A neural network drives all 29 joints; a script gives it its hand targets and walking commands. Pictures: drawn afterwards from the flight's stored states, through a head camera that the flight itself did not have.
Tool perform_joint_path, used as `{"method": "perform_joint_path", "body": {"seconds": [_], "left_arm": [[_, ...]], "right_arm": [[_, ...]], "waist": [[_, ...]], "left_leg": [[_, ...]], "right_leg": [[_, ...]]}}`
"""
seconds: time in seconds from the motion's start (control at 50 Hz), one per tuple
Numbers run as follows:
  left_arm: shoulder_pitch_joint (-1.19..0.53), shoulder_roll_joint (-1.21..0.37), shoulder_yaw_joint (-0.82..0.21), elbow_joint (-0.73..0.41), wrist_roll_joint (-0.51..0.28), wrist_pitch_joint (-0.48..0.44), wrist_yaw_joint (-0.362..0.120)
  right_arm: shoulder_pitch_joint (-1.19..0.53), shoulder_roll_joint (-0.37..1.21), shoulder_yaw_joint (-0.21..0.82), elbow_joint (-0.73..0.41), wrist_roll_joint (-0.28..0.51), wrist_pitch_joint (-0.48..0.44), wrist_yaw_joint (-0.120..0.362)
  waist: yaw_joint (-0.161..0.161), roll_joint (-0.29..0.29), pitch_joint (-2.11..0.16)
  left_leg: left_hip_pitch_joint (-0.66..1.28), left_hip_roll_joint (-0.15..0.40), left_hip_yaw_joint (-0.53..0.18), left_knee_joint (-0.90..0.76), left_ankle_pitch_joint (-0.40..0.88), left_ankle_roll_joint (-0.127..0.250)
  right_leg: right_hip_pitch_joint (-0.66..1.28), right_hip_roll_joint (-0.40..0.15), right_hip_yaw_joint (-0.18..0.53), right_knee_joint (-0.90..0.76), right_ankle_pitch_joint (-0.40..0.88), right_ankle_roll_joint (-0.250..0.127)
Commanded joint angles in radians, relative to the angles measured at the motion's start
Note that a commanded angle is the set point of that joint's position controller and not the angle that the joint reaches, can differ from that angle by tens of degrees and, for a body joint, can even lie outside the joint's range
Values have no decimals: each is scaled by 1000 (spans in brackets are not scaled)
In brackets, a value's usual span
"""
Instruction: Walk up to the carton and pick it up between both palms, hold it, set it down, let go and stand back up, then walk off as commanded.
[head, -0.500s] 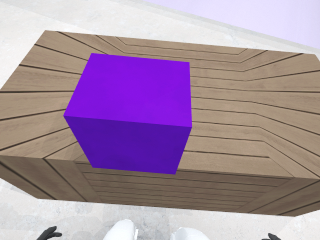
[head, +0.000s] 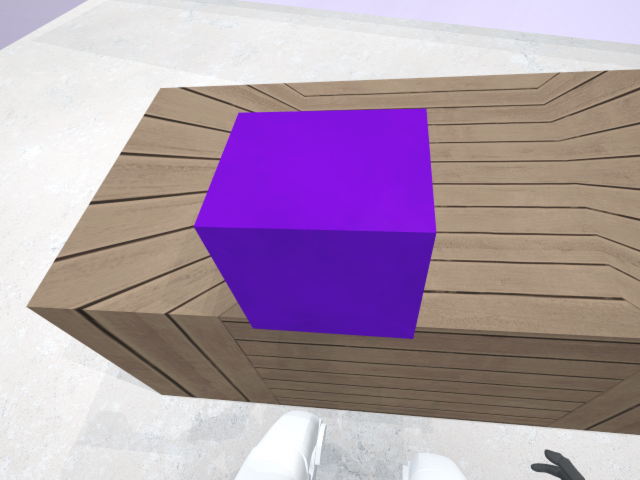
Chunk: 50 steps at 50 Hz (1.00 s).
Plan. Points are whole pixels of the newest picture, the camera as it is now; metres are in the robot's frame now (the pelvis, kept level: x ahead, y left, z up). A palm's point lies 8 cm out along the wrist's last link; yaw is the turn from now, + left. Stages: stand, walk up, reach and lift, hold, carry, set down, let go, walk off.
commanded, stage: walk up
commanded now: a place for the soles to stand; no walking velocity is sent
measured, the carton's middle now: (329, 230) +0.44 +0.02 +0.00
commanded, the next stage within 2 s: stand in 1.70 s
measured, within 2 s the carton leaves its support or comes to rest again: neither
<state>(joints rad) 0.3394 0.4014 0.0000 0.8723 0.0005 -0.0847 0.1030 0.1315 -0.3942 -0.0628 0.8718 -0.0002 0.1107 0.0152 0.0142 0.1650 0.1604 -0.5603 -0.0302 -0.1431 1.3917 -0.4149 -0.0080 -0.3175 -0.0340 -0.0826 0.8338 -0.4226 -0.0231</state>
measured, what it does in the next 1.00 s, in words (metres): steps on the spot: left foot, then right foot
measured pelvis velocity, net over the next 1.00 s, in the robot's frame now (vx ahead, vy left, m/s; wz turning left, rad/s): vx -0.01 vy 0.03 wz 0.03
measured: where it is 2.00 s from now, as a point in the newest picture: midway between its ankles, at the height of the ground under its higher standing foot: outside the picture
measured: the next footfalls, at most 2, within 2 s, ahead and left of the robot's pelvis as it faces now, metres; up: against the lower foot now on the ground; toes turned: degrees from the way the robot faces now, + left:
left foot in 0.14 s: +0.09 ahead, +0.19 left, +0.00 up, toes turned -3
right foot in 0.68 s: +0.06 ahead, -0.07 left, +0.00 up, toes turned -3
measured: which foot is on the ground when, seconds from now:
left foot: up 0.00-0.12, down 0.14-0.72, up 0.74-0.96, down 0.98-1.00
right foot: down 0.00-0.16, up 0.18-0.66, down 0.68-1.00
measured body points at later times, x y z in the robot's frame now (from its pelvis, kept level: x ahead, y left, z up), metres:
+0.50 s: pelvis +0.00 +0.10 +0.01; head +0.06 +0.12 +0.46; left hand +0.06 +0.42 -0.12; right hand +0.10 -0.22 -0.09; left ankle +0.05 +0.20 -0.70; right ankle -0.04 -0.05 -0.64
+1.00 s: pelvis -0.01 +0.03 +0.00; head +0.04 +0.01 +0.45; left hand +0.07 +0.35 -0.10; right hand +0.11 -0.27 -0.13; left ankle -0.01 +0.19 -0.70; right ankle +0.02 -0.06 -0.70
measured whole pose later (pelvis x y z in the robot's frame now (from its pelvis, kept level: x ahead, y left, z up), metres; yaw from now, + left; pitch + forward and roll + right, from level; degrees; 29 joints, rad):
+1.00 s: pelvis -0.01 +0.03 +0.00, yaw +2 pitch -4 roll +2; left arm 0.16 0.39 0.00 0.90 0.00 -0.04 0.01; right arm 0.15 -0.37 -0.08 0.89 0.00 -0.02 -0.01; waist 0.01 0.02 0.20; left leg -0.30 -0.04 -0.09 0.79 -0.43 -0.02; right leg -0.37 -0.05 -0.07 0.87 -0.43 -0.04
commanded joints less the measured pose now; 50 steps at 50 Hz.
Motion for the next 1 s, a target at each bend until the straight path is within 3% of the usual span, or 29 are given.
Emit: {"method": "perform_joint_path", "body": {"seconds": [0.0,0.04,0.06,0.08,0.1,0.12,0.14,0.16,0.18,0.2,0.24,0.28,0.36,0.42,0.5,0.56,0.6,0.64,0.66,0.68,0.7,0.72,0.74,0.76,0.84,0.88,0.92,0.94,0.98], "left_arm": [[24,373,179,-70,22,-45,13],[-26,399,177,-78,35,-40,1],[-85,401,172,-88,35,-33,-8],[-166,394,164,-99,37,-23,-19],[-202,350,144,-95,37,-9,-29],[-151,232,112,-79,39,5,-34],[-56,128,81,-76,13,15,-32],[-47,195,99,-76,-4,30,-24],[-92,265,108,-67,4,37,-25],[-121,272,109,-52,5,45,-34],[-105,252,114,-12,1,62,-59],[-66,260,124,10,2,68,-65],[-99,252,125,7,18,74,-71],[-143,243,119,-13,18,75,-71],[-168,229,110,-26,9,69,-67],[-162,224,108,-27,2,59,-65],[-133,223,108,-12,2,51,-64],[-67,204,109,30,6,35,-65],[-48,217,114,44,19,25,-62],[-29,277,124,44,34,13,-59],[-98,318,122,20,36,2,-61],[-141,336,128,17,25,3,-71],[-199,326,125,-1,21,5,-75],[-209,307,118,-5,25,5,-75],[-173,287,114,-12,27,1,-76],[-174,289,116,-16,23,5,-79],[-210,280,109,-29,17,13,-83],[-229,264,105,-37,14,16,-85],[-232,224,96,-45,4,17,-86]], "right_arm": [[-108,-252,-100,-134,-33,-25,28],[-87,-246,-101,-124,-28,-35,35],[-33,-248,-105,-95,-24,-44,35],[80,-244,-113,-51,-21,-54,30],[199,-236,-122,9,-26,-67,24],[250,-265,-130,42,-40,-84,12],[200,-337,-133,11,-50,-91,-1],[68,-362,-132,-45,-29,-93,-5],[-8,-378,-135,-60,-23,-93,-9],[-45,-358,-128,-59,-22,-96,-12],[-25,-321,-116,-45,-22,-113,-24],[-8,-293,-104,-46,-14,-134,-28],[78,-267,-95,-51,-13,-163,-38],[157,-268,-93,-35,-9,-179,-48],[172,-258,-86,-33,-9,-184,-58],[151,-262,-83,-42,-12,-182,-61],[91,-265,-77,-56,-15,-176,-58],[-12,-249,-65,-73,-9,-162,-53],[-19,-203,-51,-70,-1,-155,-49],[5,-140,-33,-73,12,-153,-48],[22,-127,-26,-71,14,-146,-48],[40,-190,-48,-38,13,-134,-50],[70,-223,-54,-16,12,-132,-45],[48,-227,-58,-12,4,-134,-38],[37,-196,-55,-12,-6,-140,-28],[48,-193,-54,-10,-6,-145,-28],[77,-183,-51,6,-8,-155,-28],[91,-185,-52,16,-11,-162,-29],[55,-220,-59,4,-17,-168,-33]], "waist": [[34,-326,-36],[21,-418,-46],[-7,-450,-66],[-76,-467,-90],[-135,-376,-126],[-147,-121,-112],[-96,152,-83],[-58,10,-30],[-67,-5,7],[-50,-55,65],[-34,-37,46],[-24,-16,-11],[-43,-65,-128],[-66,-64,-191],[-64,-53,-220],[-51,-36,-226],[-26,-41,-230],[40,-83,-220],[51,-112,-225],[43,-271,-262],[7,-334,-227],[16,-311,-253],[-4,-303,-222],[-2,-289,-172],[3,-324,-168],[-3,-328,-194],[-30,-306,-211],[-34,-294,-226],[-16,-214,-261]], "left_leg": [[-140,94,-61,-193,-27,-9],[-27,128,7,-362,-106,10],[90,128,31,-467,-143,24],[252,121,54,-608,-116,52],[463,90,61,-712,-33,64],[477,52,-13,-773,-51,47],[335,187,-357,-930,-184,72],[169,290,-592,-1113,-323,125],[68,321,-694,-1237,-544,142],[39,275,-640,-1240,-577,85],[93,211,-543,-1169,-504,27],[184,209,-515,-1109,-406,50],[416,225,-479,-1003,-131,93],[535,232,-460,-949,146,86],[554,239,-394,-861,460,151],[497,251,-373,-831,558,204],[395,257,-362,-811,518,251],[184,206,-230,-738,502,203],[121,165,-163,-654,479,145],[58,79,-55,-485,365,76],[-26,-20,36,-451,15,35],[72,-1,29,-392,-209,39],[97,20,51,-369,-215,38],[96,26,73,-395,-197,39],[105,43,102,-459,-144,38],[143,43,116,-541,-124,37],[254,44,126,-701,21,39],[324,51,90,-745,125,43],[379,109,-77,-780,299,87]], "right_leg": [[44,-341,408,-379,29,-223],[-18,-336,356,-374,-14,-219],[-80,-321,310,-344,14,-203],[-175,-297,249,-280,85,-170],[-296,-238,164,-106,131,-128],[-342,-126,66,204,3,-59],[-441,-13,24,401,-197,-10],[-385,26,134,398,-169,0],[-341,2,157,408,-161,6],[-339,-14,179,413,-97,7],[-299,-30,177,379,-19,15],[-278,-34,179,344,-4,16],[-306,-38,202,265,-17,13],[-317,-35,219,229,-37,11],[-275,-45,196,160,-104,6],[-214,-46,172,88,-136,1],[-121,-39,145,13,-125,-7],[125,-21,90,-232,83,-26],[207,-25,135,-319,129,-47],[250,-178,345,-391,229,-95],[224,-327,488,-441,321,-143],[115,-401,525,-446,224,-220],[70,-384,504,-443,102,-227],[33,-348,465,-443,86,-211],[66,-287,387,-348,313,-180],[92,-272,367,-318,322,-170],[58,-239,305,-274,303,-144],[25,-210,262,-236,322,-124],[2,-133,192,-152,327,-68]]}}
